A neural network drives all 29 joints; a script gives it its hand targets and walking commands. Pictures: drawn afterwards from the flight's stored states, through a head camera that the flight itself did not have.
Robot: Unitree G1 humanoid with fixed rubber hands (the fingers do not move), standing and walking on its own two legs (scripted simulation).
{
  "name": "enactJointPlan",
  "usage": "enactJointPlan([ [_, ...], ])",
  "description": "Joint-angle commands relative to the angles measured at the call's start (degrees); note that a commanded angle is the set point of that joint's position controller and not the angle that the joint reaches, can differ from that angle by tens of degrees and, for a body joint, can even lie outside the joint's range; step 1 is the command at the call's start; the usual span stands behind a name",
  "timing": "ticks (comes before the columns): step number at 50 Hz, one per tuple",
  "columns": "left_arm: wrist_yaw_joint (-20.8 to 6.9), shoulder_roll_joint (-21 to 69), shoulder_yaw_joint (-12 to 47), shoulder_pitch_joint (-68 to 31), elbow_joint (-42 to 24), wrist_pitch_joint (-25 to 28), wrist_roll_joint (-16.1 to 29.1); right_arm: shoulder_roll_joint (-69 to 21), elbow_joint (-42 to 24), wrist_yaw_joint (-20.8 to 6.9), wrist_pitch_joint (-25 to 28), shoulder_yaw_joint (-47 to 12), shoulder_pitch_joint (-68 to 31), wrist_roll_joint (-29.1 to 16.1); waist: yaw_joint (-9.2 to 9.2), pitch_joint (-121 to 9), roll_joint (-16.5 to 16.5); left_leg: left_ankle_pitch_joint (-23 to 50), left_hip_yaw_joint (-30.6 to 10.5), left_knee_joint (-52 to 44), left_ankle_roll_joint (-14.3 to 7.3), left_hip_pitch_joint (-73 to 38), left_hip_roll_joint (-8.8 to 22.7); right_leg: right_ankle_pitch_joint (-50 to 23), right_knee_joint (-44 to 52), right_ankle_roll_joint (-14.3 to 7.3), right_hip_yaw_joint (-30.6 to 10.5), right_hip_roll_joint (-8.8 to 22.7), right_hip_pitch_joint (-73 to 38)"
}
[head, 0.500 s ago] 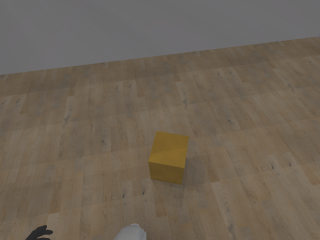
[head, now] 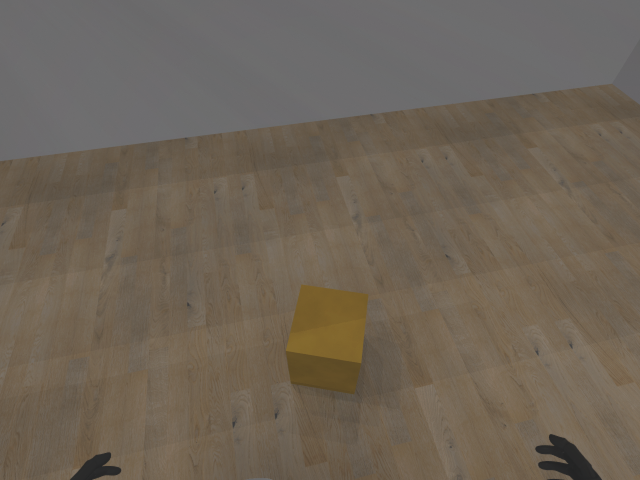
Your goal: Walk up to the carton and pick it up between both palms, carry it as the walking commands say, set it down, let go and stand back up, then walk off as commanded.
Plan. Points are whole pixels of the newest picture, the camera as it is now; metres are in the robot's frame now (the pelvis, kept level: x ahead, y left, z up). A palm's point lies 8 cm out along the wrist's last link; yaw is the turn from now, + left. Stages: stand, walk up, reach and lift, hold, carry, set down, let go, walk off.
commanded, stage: walk up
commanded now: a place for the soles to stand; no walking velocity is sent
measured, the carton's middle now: (328, 340) +0.58 +0.01 -0.64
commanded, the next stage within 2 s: none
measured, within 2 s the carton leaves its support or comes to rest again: neither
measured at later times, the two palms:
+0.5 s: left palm out of the picture +0.10 +0.31 -0.09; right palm out of the picture +0.08 -0.32 -0.09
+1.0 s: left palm (28, 428) +0.19 +0.42 -0.10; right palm out of the picture +0.12 -0.23 -0.11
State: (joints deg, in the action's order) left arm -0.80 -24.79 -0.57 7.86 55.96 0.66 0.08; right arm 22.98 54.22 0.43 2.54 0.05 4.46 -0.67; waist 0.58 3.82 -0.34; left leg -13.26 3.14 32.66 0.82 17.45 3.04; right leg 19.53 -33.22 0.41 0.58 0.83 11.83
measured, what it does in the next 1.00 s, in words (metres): steps to the left: left foot, then right foot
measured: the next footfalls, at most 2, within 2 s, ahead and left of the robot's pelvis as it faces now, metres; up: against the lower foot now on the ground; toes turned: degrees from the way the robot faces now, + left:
left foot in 0.74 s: +0.17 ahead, +0.22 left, +0.00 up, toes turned -17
right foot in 0.98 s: +0.14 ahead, -0.02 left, +0.00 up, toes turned +0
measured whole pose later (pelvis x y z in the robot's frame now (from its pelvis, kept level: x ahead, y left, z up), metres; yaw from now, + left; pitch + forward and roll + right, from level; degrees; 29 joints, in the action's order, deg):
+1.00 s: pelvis +0.08 +0.09 -0.01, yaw -6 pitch -2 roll +0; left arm -0.3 -25.4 -3.0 13.9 51.9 1.6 -1.9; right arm 23.6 49.0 -1.5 0.4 2.9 12.7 0.4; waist -1.0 6.5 1.1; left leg -17.5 4.7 39.0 0.4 19.0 4.3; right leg 18.4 -37.3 -2.4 1.3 -1.6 17.5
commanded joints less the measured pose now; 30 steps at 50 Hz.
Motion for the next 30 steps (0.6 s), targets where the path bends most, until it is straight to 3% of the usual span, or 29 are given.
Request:
enactJointPlan([
  [1, 0.4, -10.1, -2.1, -1.4, -0.8, 0.4, -0.1, 12.5, -0.8, 0.4, 0.4, 3.1, -1.2, 0.0, -0.81, -6.0, -0.7, 13.6, -5.6, -5.7, -4.0, -6.6, 5.3, -14.9, 7.4, -3.8, -5.9, 6.4, 0.2],
  [3, 0.4, -9.8, -1.9, -2.6, -0.1, 0.3, -0.1, 11.3, 0.3, 0.3, 0.3, 2.8, -2.2, 0.2, -0.90, -5.3, -1.6, 12.4, -5.1, -7.2, -3.3, -7.2, 4.7, -12.9, 10.0, -3.5, -6.1, 6.7, 0.1],
  [4, 0.3, -10.2, -1.9, -4.2, 0.0, 0.3, -0.1, 11.3, 1.2, 0.1, 0.2, 2.9, -2.2, 0.2, -1.16, -5.5, -0.4, 12.6, -4.8, -8.0, -2.7, -8.3, 4.4, -11.9, 10.7, -3.5, -6.4, 7.0, 0.4],
  [5, 0.3, -10.0, -1.8, -4.9, 0.3, 0.3, -0.1, 11.0, 1.7, 0.1, 0.3, 2.6, -2.7, 0.2, -1.36, -4.5, -2.2, 12.1, -5.2, -9.0, -2.6, -8.2, 4.4, -11.5, 11.5, -3.2, -6.6, 6.9, 0.7],
  [6, 0.3, -9.9, -2.0, -4.8, 0.7, 0.2, 0.0, 11.6, 2.4, 0.1, 0.3, 2.6, -2.8, 0.4, -0.95, -5.0, -1.7, 10.7, -5.2, -10.1, -3.0, -8.1, 4.7, -9.2, 12.5, -3.2, -6.5, 6.9, -0.2],
  [11, 0.2, -9.8, -2.0, -5.9, 2.6, 0.2, -0.1, 11.1, 4.4, 0.1, 0.4, 2.3, -3.4, 0.4, -0.56, -5.7, -1.3, 14.0, -4.6, -11.8, -2.4, -10.3, 5.1, -13.5, 14.2, -2.9, -5.8, 7.0, -2.6],
  [16, 0.2, -9.3, -2.0, -6.7, 3.5, -0.1, -0.1, 11.3, 5.5, 0.0, 0.2, 2.3, -3.9, 0.8, -0.65, -4.8, -0.2, 10.0, -4.3, -13.3, -2.0, -10.0, 4.8, -10.0, 16.7, -2.7, -5.4, 6.9, -2.5],
  [23, 0.2, -9.2, -2.3, -8.1, 4.0, -0.2, -0.5, 11.2, 6.6, 0.2, 0.0, 2.5, -2.2, 1.0, -1.58, -4.1, -1.4, 8.3, -4.7, -14.3, -2.0, -9.5, 4.9, -8.2, 17.1, -2.6, -4.9, 6.5, -2.6],
  [24, 1.0, -16.1, -4.7, 3.3, 3.7, 1.9, -0.3, 16.0, 0.7, -2.2, -1.9, 5.3, -3.0, 3.5, 1.16, -5.3, 5.9, -14.6, -1.0, -4.8, -2.8, -3.3, 0.1, 9.4, 17.8, -5.7, -12.1, 9.1, -6.7],
  [25, 1.8, -19.0, -6.3, 8.6, 4.6, 2.5, -0.8, 13.6, -1.1, -3.0, -3.0, 5.1, -4.4, 4.1, 3.39, -1.3, 0.2, -15.4, -0.4, 6.4, -1.9, 10.8, -1.8, 20.0, 22.6, -9.1, -23.2, 15.1, -12.2],
  [26, 2.5, -20.6, -7.0, 9.3, 3.9, 3.2, -1.1, 12.4, -3.4, -3.8, -3.9, 5.1, -5.3, 4.6, 3.39, 2.0, -3.0, -11.0, -6.7, 15.8, -2.3, 20.7, 1.6, 23.7, 24.6, -13.0, -29.3, 20.6, -13.8],
  [27, 3.2, -20.0, -7.3, 6.7, 2.0, 3.7, -1.0, 12.4, -3.5, -4.5, -4.3, 5.5, -3.1, 4.3, 1.68, 3.1, -3.4, -8.0, -10.0, 19.1, -2.2, 23.7, 4.1, 20.4, 23.7, -14.6, -28.5, 21.9, -13.7],
  [28, 3.5, -18.4, -7.0, 4.5, 0.5, 4.1, -1.2, 12.7, -3.9, -4.9, -4.5, 6.2, -2.0, 4.3, 0.01, 5.1, -2.1, -6.7, -11.2, 19.7, -1.8, 24.6, 4.8, 15.6, 22.9, -14.0, -26.1, 20.5, -12.1],
  [30, 3.4, -16.9, -6.8, 3.7, -1.4, 4.8, -1.6, 12.7, -5.1, -5.8, -4.5, 6.8, -1.8, 4.3, -0.77, 4.3, -2.9, -6.1, -9.3, 16.1, -0.2, 20.1, 4.8, 1.0, 20.4, -12.7, -17.1, 16.6, -9.5],
])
